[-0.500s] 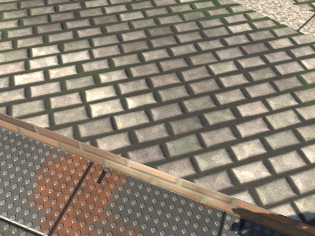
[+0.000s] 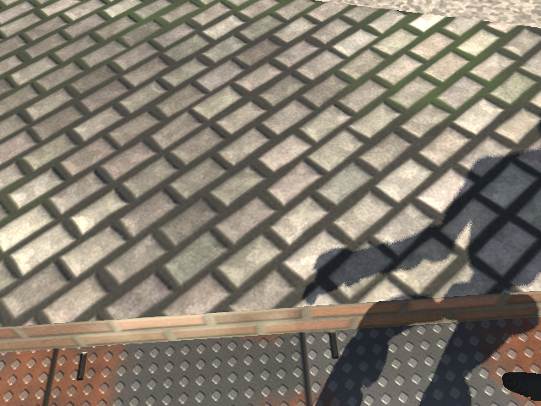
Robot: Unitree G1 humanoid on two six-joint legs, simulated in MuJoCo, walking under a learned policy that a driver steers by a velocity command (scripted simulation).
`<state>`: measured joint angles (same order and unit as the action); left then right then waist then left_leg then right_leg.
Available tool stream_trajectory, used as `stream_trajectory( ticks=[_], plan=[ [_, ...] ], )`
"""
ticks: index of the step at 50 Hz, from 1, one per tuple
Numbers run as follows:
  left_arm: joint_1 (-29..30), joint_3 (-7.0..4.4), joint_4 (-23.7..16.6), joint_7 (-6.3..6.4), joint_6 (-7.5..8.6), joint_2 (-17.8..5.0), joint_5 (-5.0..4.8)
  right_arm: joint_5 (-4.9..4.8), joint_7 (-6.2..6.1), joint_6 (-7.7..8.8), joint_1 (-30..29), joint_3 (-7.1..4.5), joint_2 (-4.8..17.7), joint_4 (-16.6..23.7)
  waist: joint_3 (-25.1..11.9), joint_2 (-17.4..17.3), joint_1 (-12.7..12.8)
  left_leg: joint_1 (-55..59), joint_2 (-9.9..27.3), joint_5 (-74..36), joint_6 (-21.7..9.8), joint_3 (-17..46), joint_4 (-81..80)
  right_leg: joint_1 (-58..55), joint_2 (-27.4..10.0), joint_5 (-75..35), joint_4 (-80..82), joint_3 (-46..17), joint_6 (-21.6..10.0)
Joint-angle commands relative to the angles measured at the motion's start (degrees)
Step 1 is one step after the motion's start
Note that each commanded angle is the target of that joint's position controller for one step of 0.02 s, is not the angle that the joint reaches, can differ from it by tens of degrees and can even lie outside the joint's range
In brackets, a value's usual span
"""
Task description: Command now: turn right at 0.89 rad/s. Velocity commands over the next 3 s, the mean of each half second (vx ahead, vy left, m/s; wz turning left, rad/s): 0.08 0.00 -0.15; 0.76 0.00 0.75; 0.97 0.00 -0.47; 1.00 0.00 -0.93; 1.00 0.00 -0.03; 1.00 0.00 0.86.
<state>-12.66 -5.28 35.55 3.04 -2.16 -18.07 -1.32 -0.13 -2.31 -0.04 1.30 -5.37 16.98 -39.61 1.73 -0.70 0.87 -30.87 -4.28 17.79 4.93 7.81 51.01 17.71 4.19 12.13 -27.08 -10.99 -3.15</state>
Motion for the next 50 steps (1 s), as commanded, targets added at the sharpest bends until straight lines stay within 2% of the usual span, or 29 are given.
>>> stream_trajectory(
  ticks=[1, 8, 9, 10, 11, 12, 13, 14, 16, 18, 19, 22, 23, 24, 25, 26, 28, 31, 38, 40, 41, 43, 44, 45, 46, 47, 48, 49, 50],
  plan=[
    [1.82, -3.19, -5.31, 0.27, -0.01, -10.3, 0.08, -0.24, 0.61, 1.61, -3.36, -0.43, 3.1, 3.93, -7.84, 9.78, 0.32, -2.21, -1.33, -0.44, 0.11, 0.3, -7.29, -10.96, -11.51, -14.3, 4.3, -17.34, -7.09],
    [5.63, -2.12, -6.9, -0.59, -0.86, -8.38, -0.28, -0.32, 2.18, 3.16, 2.89, -1.0, 5.2, 1.5, -9.63, 11.32, -0.96, 15.33, 0.97, -9.24, -3.01, -2.04, -27.86, -7.67, -8.64, -17.54, -1.29, -19.56, -4.91],
    [4.02, -1.32, -6.54, -0.62, -0.79, -6.44, 0.32, 0.26, 2.22, 3.12, 3.34, -1.07, 5.96, 1.46, -10.08, 8.39, -0.26, 20.53, 5.12, -14.69, -4.76, 0.65, -30.3, -5.16, -6.76, -9.41, -3.62, -17.37, -3.09],
    [0.17, 0.15, -5.91, -0.94, -0.46, -2.57, 2.1, 1.57, 2.17, 2.86, 1.75, -0.71, 7.7, 2.98, -11.18, -3.85, 2.33, 25.23, 15.32, -23.86, -9.0, 11.96, -32.86, -0.81, -0.74, 10.29, -13.1, -10.25, 0.0],
    [1.4, -0.23, -7.34, -0.83, 0.15, -4.16, 2.02, 3.65, 2.2, 2.82, 1.93, -0.21, 7.18, 2.14, -6.95, -14.42, 3.42, 20.79, 22.45, -28.87, -19.42, 24.0, -34.68, 5.71, 4.02, 25.65, -19.42, -4.91, 3.85],
    [0.42, -0.82, -5.79, -0.72, 0.71, -6.9, 2.7, 3.02, 2.49, 3.31, -0.08, 0.95, 3.55, 2.9, -6.29, -10.59, 3.07, 17.98, 23.69, -23.18, -22.26, 26.19, -35.2, 4.83, -0.17, 24.15, -25.5, -5.53, 6.62],
    [1.1, -0.83, -4.57, -1.03, 0.89, -7.13, 2.84, 2.0, 2.65, 3.35, -1.51, 1.81, 1.52, 2.98, -6.05, -7.84, 3.15, 17.38, 19.88, -18.35, -19.69, 21.3, -34.65, 3.22, -2.46, 20.38, -24.93, -3.26, 8.12],
    [2.28, -0.7, -3.88, -1.2, 1.01, -5.88, 3.1, 0.91, 2.62, 2.87, -1.35, 1.62, 2.67, 2.8, -5.52, -6.77, 2.64, 18.12, 15.87, -13.83, -16.91, 18.31, -34.15, 3.34, -2.98, 18.39, -21.51, -0.52, 9.07],
    [5.69, -0.36, -4.44, -1.34, 1.62, -4.25, 2.65, -0.9, 2.07, 1.36, 0.66, -0.4, 9.02, 2.87, -2.82, -7.31, 0.57, 19.05, 12.19, -14.94, -14.92, 17.41, -32.13, 4.47, -2.18, 15.86, -15.7, 3.33, 9.67],
    [7.2, -0.31, -4.42, -1.27, 2.26, -3.46, 1.45, -1.08, 1.53, 0.15, 4.96, -1.89, 11.95, 2.91, -3.7, -7.86, -1.39, 21.95, 10.81, -16.59, -15.22, 18.9, -31.22, 4.41, 0.48, 16.12, -11.76, 5.3, 9.24],
    [2.03, 0.21, -2.53, -2.21, 1.25, -4.0, 2.78, 2.0, 3.11, -1.1, 10.49, -2.54, 12.49, -0.41, -6.26, -7.81, -1.53, 23.38, 8.47, -10.84, -14.18, 17.79, -31.01, 1.99, 2.48, 16.35, -9.69, 9.17, 6.83],
    [-2.99, 0.52, -0.66, -2.28, 1.62, -1.91, 3.34, 0.79, 4.62, -2.63, 5.42, -2.72, 9.8, 1.47, -3.71, -11.04, 3.44, 8.29, 2.76, 20.3, -11.03, 16.51, -33.05, -14.44, 3.25, 9.91, 6.39, 11.49, 2.0],
    [-8.89, -0.41, 0.94, -1.49, 2.24, -5.61, 3.72, 0.65, 4.18, -2.29, 1.96, -2.41, 7.59, 3.3, -2.29, -7.13, 6.95, -5.68, -1.2, 18.69, -6.44, 11.69, -27.77, -27.94, -2.4, 12.38, 11.4, 6.41, -0.46],
    [-12.19, -2.12, 1.34, -0.91, 2.99, -13.34, 4.34, -0.6, 3.92, -1.66, -2.44, -0.93, 2.09, 7.1, -2.73, 11.85, 9.27, -18.89, -6.47, 15.13, -4.08, -0.65, -9.61, -32.61, -20.45, 30.22, 19.68, -14.87, -5.21],
    [-6.89, -2.58, 1.13, -0.77, 3.5, -13.67, 4.92, 1.46, 3.84, -0.86, -4.23, -0.81, 4.55, 7.74, 1.83, 10.85, 6.86, -21.72, 0.91, 8.24, -5.21, -0.24, 0.89, -22.95, -28.42, 33.05, 20.65, -24.21, -8.22],
    [-3.06, -1.15, 0.36, -0.76, 4.22, -8.85, 4.54, 1.48, 4.54, -0.33, -2.45, -1.3, 6.02, 6.8, 2.2, 6.19, 3.47, -19.39, 3.53, 3.28, -5.96, 0.73, 5.77, -19.41, -26.56, 31.74, 19.89, -20.54, -7.6],
    [-0.46, -0.14, 0.61, -1.22, 5.64, -5.82, 3.86, 1.87, 6.41, -0.24, 3.76, -1.52, 6.62, 4.35, 0.33, 7.52, 0.17, -16.97, 4.41, -2.17, -5.6, -1.9, 12.16, -18.94, -21.17, 23.76, 20.14, -9.65, -4.99],
    [-5.41, -0.22, 2.95, -2.12, 7.06, -6.08, 3.67, 2.07, 8.0, -0.93, 2.4, -0.76, 5.93, 4.67, 2.63, 7.11, 1.98, -19.55, 6.2, -4.9, -5.27, -4.83, 15.88, -18.95, -19.1, 16.17, 21.69, 0.14, -3.98],
    [-12.32, -0.06, 8.01, -2.48, 8.05, -6.86, 4.23, 2.34, 9.34, -0.94, -9.34, 1.69, 4.47, 9.75, 8.41, 6.98, 5.18, -18.54, 9.41, -7.0, -8.07, -11.22, 2.21, -20.71, -20.23, 0.48, 23.21, 15.3, -1.98],
    [-12.4, 0.09, 9.22, -2.39, 7.88, -7.73, 4.32, 2.36, 9.08, -0.72, -10.34, 2.68, 3.38, 10.67, 8.58, 6.98, 4.33, -11.65, 7.45, -3.29, -10.94, -15.75, -4.22, -20.0, -19.33, -17.59, 19.79, 21.02, -0.8],
    [-12.62, 0.13, 9.73, -2.28, 7.72, -8.62, 4.15, 2.43, 8.47, -0.67, -8.37, 2.77, 3.46, 10.24, 6.12, 7.33, 2.83, -4.9, 4.25, -0.12, -12.56, -18.73, -6.1, -19.96, -18.73, -38.36, 14.2, 23.79, -0.25],
    [-13.4, -0.32, 10.49, -2.1, 6.71, -12.22, 3.64, 1.92, 7.04, -0.21, 5.86, 1.48, 6.13, 6.98, -4.33, 9.81, -4.87, 13.26, -2.79, 4.62, -15.87, -21.08, -6.2, -19.36, -20.31, -69.78, -7.44, 24.68, -0.3],
    [-10.4, -0.23, 8.99, -2.18, 6.42, -12.8, 3.23, 2.23, 6.15, 0.33, 19.84, -0.25, 9.43, 2.75, -11.32, 7.94, -11.86, 32.02, -4.04, 2.43, -17.92, -16.92, -11.56, -9.31, -19.35, -63.87, -24.8, 24.7, 0.97],
    [-11.19, 1.32, 6.01, -3.24, 6.86, -6.91, 3.54, 2.27, 4.91, 0.14, 22.55, -2.46, 16.47, 0.7, -14.78, -4.8, -9.83, 50.01, 6.24, 14.1, -20.6, 2.2, -18.27, 13.71, -12.73, -17.97, -44.24, 24.01, 3.61],
    [-7.69, 2.49, 1.53, -3.95, 8.22, -3.14, 3.45, 2.0, 4.28, -0.03, 22.12, -3.08, 20.8, 2.0, -20.23, -12.91, -7.86, 54.61, 20.05, 20.45, -25.21, 33.81, -31.15, 27.24, -4.86, 14.27, -59.86, 16.07, 4.49],
    [-0.32, 2.05, 0.66, -3.76, 8.59, -6.45, 3.69, 1.98, 3.86, 0.01, 23.87, -2.64, 18.14, 1.22, -17.15, -3.33, -10.6, 52.12, 19.75, 14.86, -23.01, 32.24, -34.59, 31.13, -7.71, 7.24, -61.86, 8.38, 2.83],
    [-0.95, 2.64, 1.02, -3.51, 8.71, -5.16, 2.36, 2.51, 3.05, 0.51, 21.51, -1.93, 15.84, 0.32, -10.17, -1.59, -7.54, 44.35, 20.46, 5.57, -21.96, 25.15, -34.63, 31.1, -10.02, 3.72, -59.84, 9.93, 2.21],
    [-2.52, 3.19, 2.48, -3.61, 8.34, -4.36, 2.64, 2.7, 2.74, 1.46, 17.58, -0.6, 11.75, 0.72, -5.81, 3.08, -4.17, 34.92, 18.01, -2.47, -19.7, 18.22, -34.5, 26.78, -12.54, 1.64, -54.36, 9.74, 2.05],
    [-5.19, 3.48, 3.65, -3.95, 7.35, -3.56, 3.13, 2.62, 2.58, 2.41, 14.25, 0.43, 9.46, 0.86, -4.41, 2.33, -1.15, 28.3, 16.11, -7.4, -18.69, 12.71, -35.57, 22.24, -13.58, 1.64, -51.6, 9.12, 2.07]
  ],
)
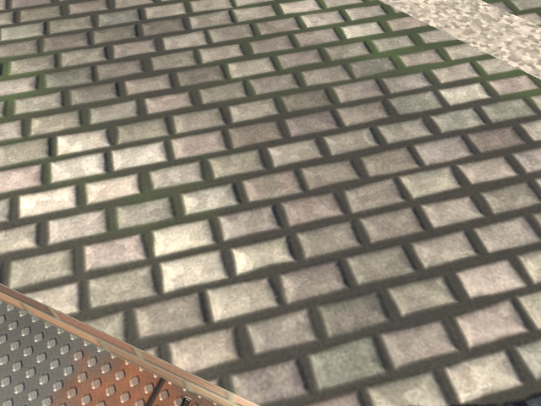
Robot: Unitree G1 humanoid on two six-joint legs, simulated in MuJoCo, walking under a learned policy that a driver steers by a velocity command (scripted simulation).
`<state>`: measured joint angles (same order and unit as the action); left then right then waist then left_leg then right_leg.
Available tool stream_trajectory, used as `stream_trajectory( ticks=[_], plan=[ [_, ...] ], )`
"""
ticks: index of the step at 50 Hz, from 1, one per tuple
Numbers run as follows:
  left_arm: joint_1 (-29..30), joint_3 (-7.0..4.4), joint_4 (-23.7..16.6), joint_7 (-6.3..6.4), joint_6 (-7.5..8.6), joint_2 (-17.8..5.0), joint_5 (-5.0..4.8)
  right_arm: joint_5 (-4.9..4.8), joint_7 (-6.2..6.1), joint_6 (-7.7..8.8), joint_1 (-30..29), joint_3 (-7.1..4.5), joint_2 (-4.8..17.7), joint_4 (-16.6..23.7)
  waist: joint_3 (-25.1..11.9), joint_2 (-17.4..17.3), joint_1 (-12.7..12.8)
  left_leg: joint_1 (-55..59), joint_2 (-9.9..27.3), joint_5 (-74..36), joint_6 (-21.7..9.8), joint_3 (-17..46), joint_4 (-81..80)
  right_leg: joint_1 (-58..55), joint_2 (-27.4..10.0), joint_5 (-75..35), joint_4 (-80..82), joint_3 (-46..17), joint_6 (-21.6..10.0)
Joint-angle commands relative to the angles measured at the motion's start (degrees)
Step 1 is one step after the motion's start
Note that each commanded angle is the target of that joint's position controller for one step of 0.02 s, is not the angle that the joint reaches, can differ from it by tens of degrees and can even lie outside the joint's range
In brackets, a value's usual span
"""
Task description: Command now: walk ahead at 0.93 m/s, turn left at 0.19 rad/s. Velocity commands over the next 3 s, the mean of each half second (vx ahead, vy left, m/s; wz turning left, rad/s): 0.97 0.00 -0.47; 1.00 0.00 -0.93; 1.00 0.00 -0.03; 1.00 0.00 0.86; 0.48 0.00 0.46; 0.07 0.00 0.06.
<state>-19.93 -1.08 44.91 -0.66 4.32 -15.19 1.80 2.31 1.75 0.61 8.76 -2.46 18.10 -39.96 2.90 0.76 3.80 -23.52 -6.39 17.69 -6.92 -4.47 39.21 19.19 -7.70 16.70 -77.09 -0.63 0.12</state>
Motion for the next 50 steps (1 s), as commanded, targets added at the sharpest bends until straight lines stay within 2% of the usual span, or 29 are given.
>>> stream_trajectory(
  ticks=[1, 5, 7, 9, 12, 14, 15, 16, 17, 18, 19, 20, 21, 22, 24, 25, 27, 28, 30, 34, 36, 37, 38, 39, 40, 41, 43, 47, 50],
  plan=[
    [-1.2, -0.58, -3.76, -0.68, -0.56, -6.02, 0.34, 0.01, -1.32, 2.69, 5.61, -1.67, 6.45, 1.15, -5.4, -1.21, -2.43, 16.73, 17.03, -11.5, -6.1, 20.67, -25.08, 16.87, -1.98, -2.83, -1.18, -1.42, -1.03],
    [3.06, -0.86, -3.51, -0.95, -3.03, -3.13, -1.08, -0.71, -0.45, 5.6, 11.22, -0.94, 4.98, -2.81, -0.54, -3.51, -3.08, 15.82, 14.53, -35.65, 0.54, 7.65, -27.59, 24.35, 3.0, -5.07, -4.64, -1.95, -2.19],
    [5.57, -0.58, -3.77, 0.65, -3.95, 0.1, -1.59, 0.13, -0.06, 5.91, 16.02, -0.49, 3.93, -5.51, -0.03, -7.31, -4.0, 24.12, 18.03, -39.71, 0.64, 7.67, -23.96, 42.2, 6.41, 2.52, -30.36, -1.53, -4.04],
    [10.62, 0.63, -6.38, 1.96, -4.29, 2.9, -2.06, 0.63, 0.38, 5.38, 16.83, 0.77, 0.86, -7.89, 3.71, -3.88, -1.49, 24.49, 19.04, -33.15, 2.58, 4.84, -21.91, 56.59, 7.93, 6.2, -42.75, -3.71, -7.33],
    [25.87, 3.14, -12.56, 1.56, -2.32, 6.34, -1.05, 1.68, -1.37, 5.87, 30.46, 2.02, -1.56, -15.28, 7.24, -0.21, -5.23, 41.19, 19.09, -42.56, 6.12, 3.77, -21.83, 77.53, 10.25, 15.55, -45.92, 0.15, -10.88],
    [34.0, 5.39, -16.22, 0.69, -2.19, 8.87, -1.94, 0.78, -2.4, 5.49, 31.69, 3.27, -3.72, -18.41, 6.89, -1.48, -5.57, 34.46, 16.68, -48.16, 8.16, -1.95, -30.05, 70.53, 10.66, 19.28, -35.93, 9.23, -10.87],
    [28.27, 6.16, -16.13, -0.33, -2.25, 6.97, -1.66, -0.18, -3.07, 5.66, 23.51, 3.96, -2.52, -14.92, 6.28, -0.42, 0.67, 20.18, 14.9, -72.69, 10.29, -9.98, -32.83, 47.49, 10.89, 16.44, -19.21, 14.5, -11.79],
    [21.61, 5.44, -13.48, -1.05, -2.49, 3.15, -0.81, -1.94, -4.62, 5.92, 19.8, 3.7, -0.04, -12.22, -0.79, 1.27, 3.97, 12.35, 14.95, -93.56, 10.06, -9.58, -30.2, 23.92, 13.36, 9.67, -8.3, 19.43, -11.24],
    [16.57, 4.53, -10.8, -0.97, -3.68, 0.7, -1.68, -4.17, -5.94, 6.97, 19.58, 3.23, 4.22, -10.59, -5.49, 0.77, 6.18, 4.51, 17.98, -113.77, 7.53, -7.28, -22.8, 5.28, 16.78, 7.89, -3.91, 22.12, -9.91],
    [5.92, 2.89, -7.95, -0.6, -5.13, -2.52, -1.27, -4.88, -6.53, 7.61, 17.39, 1.44, 10.95, -9.39, -13.48, -4.75, 11.99, 6.55, 20.66, -131.17, 6.89, -5.0, -8.03, -5.64, 19.59, 10.23, -1.26, 20.21, -9.93],
    [-8.23, 0.18, -4.11, -0.86, -5.62, -6.74, -1.16, -5.37, -5.99, 7.08, 10.37, -1.19, 17.0, -6.16, -20.02, -12.33, 19.05, 8.11, 19.76, -135.74, 8.35, -4.34, 18.04, -12.9, 19.53, 13.59, 7.87, 10.36, -15.31],
    [-11.16, -2.46, -1.97, -1.16, -4.03, -13.45, -1.26, -4.62, -4.19, 6.79, 7.37, -1.25, 13.01, -4.02, -23.16, 1.8, 18.8, -2.41, 8.74, -58.32, 9.19, -3.37, 57.23, -19.77, 10.58, 16.87, 26.27, -19.5, -24.25],
    [-2.94, -3.38, -3.31, 0.48, -4.73, -16.12, -0.86, -1.07, -0.94, 8.45, 4.34, -0.22, 7.22, 2.77, -28.2, 12.79, 10.53, -20.08, -2.27, -8.84, 10.97, 6.83, 74.14, -27.26, 1.17, 6.31, 49.86, -59.15, -30.42],
    [0.26, -4.75, -3.28, 1.97, -4.29, -16.3, -2.42, 1.49, 0.79, 9.71, 3.34, 1.04, 4.89, 6.9, -24.49, 3.0, 6.07, -26.99, 0.32, -11.82, 5.89, 13.72, 72.85, -28.33, 0.47, 15.46, 58.38, -67.77, -26.77],
    [-1.92, -2.38, 2.83, 2.57, -2.84, -5.62, -0.26, 0.86, 0.22, 8.78, -0.98, 3.02, -2.41, 8.04, -2.14, -12.43, 0.06, -33.05, 2.5, -4.13, 4.01, 12.68, 77.95, -5.98, 1.57, 9.01, 55.79, -56.33, -23.7],
    [-0.68, -1.58, 4.05, 2.42, -1.6, -2.65, 0.78, 1.39, -0.97, 7.05, -1.88, 4.27, -6.37, 9.59, 3.24, -14.47, -3.86, -35.18, 3.65, 0.31, 4.43, 12.4, 79.37, 3.03, 4.06, 3.08, 53.27, -46.87, -22.13],
    [-1.37, -1.76, 6.72, 0.91, 0.72, -4.29, 0.03, 2.08, -2.8, 3.46, -1.43, 6.06, -10.42, 12.97, 2.34, -8.8, -8.19, -38.1, 4.49, 12.88, 3.39, 10.48, 82.4, 8.17, 8.98, 1.11, 52.38, -31.53, -19.29],
    [4.33, -2.11, 4.97, 0.32, 1.29, -6.63, -0.78, 2.38, -3.1, 2.2, -2.14, 6.33, -8.53, 13.7, 5.51, -10.84, -11.21, -32.18, 7.65, 16.5, 3.66, 9.43, 61.49, 16.94, 12.53, 5.63, 58.12, -22.69, -16.66],
    [6.55, -2.32, 2.86, 0.81, 2.73, -6.53, -1.12, 0.36, -2.94, 3.13, -8.8, 4.85, -1.54, 16.84, 10.52, -8.74, -8.72, -17.54, 10.69, 7.47, 6.92, 3.8, 34.37, 27.43, 15.01, -9.02, 64.35, -19.26, -17.01],
    [2.14, -5.14, 1.53, 1.53, 2.38, -13.22, -2.36, -1.56, -0.96, 2.95, -1.59, 4.15, -1.91, 14.37, -8.93, -0.34, -6.91, 18.17, 5.42, -20.26, 8.46, 2.99, 3.57, 10.16, 15.49, -37.08, 60.82, -16.51, -13.73],
    [4.71, -6.9, 0.36, 0.76, 2.2, -16.77, -1.54, -2.94, -2.17, 3.09, 9.3, 1.27, 4.3, 10.99, -15.7, 3.87, -14.36, 25.85, 3.4, -17.67, 9.06, 2.58, -5.63, -2.28, 14.88, -53.53, 40.68, -17.94, -10.17],
    [10.51, -6.7, -1.65, 0.16, 2.68, -15.21, -0.95, -3.65, -3.48, 3.48, 21.07, -0.58, 7.48, 7.0, -19.28, 2.93, -21.29, 35.03, 5.7, -21.87, 9.18, 3.66, -11.85, -2.65, 15.49, -52.3, 24.21, -16.23, -7.13],
    [13.37, -4.98, -3.82, -0.11, 2.82, -6.56, 0.08, -2.16, -4.51, 4.0, 26.53, -1.71, 8.82, 2.14, -15.9, -4.05, -19.74, 44.01, 11.74, -22.69, 8.73, 7.59, -11.24, 10.0, 18.33, -5.94, 10.36, -13.66, -6.18],
    [15.37, -2.45, -7.99, 0.51, 2.83, -0.32, 0.82, 0.69, -3.93, 4.3, 29.88, -1.01, 6.94, 1.05, -14.48, -7.39, -17.95, 48.79, 20.38, -33.2, 9.94, 14.99, -2.78, 21.48, 15.42, 9.17, -2.71, -11.29, -7.66],
    [-0.68, -1.32, -9.25, 1.29, 1.97, 2.09, -4.2, 4.16, -3.2, 4.9, 19.48, -0.71, 6.74, 3.98, -22.62, -14.02, -5.28, 53.61, 33.42, -39.19, 0.33, 35.87, -6.72, 29.48, 13.92, 9.6, -10.43, -8.32, -5.45],
    [0.99, -1.6, -7.84, 1.67, 0.39, -2.24, -2.32, 3.46, -2.79, 5.01, 13.04, -1.57, 3.91, 6.07, -22.14, -7.86, -6.85, 43.7, 32.61, -7.18, -4.1, 42.82, -15.59, 30.91, 9.94, 3.38, -13.08, -4.82, -6.23],
    [9.49, -2.29, -10.42, -0.72, -1.58, -3.83, -0.01, 1.94, -2.02, 6.34, 9.66, -0.07, -0.96, 3.59, -7.83, 0.06, -5.4, 25.02, 26.92, 11.03, -2.11, 33.3, -24.54, 30.75, 6.27, -0.78, -11.92, -4.34, -6.12],
    [16.91, -0.91, -16.14, -3.02, -4.01, -2.14, 0.34, -0.77, -1.91, 7.8, 14.78, 0.01, -0.38, -4.08, 1.01, -2.68, -3.38, 16.1, 22.4, -14.01, 4.31, 9.96, -28.25, 32.61, 2.43, -3.74, -3.34, -3.64, -5.41],
    [20.18, -0.31, -18.13, -3.55, -4.46, -2.35, 0.25, -0.57, -1.82, 8.04, 15.34, 0.14, 0.85, -5.98, 2.88, -7.02, -2.46, 14.38, 17.37, -34.13, 7.39, -3.52, -29.79, 26.78, 4.02, -12.48, 8.96, 1.65, -6.03]
  ],
)
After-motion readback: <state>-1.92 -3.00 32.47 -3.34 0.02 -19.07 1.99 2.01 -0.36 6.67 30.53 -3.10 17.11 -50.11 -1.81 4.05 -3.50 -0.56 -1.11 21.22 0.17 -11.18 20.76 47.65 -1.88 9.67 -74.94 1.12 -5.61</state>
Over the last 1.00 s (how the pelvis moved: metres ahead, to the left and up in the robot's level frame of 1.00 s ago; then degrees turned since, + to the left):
0.27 0.17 -0.03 23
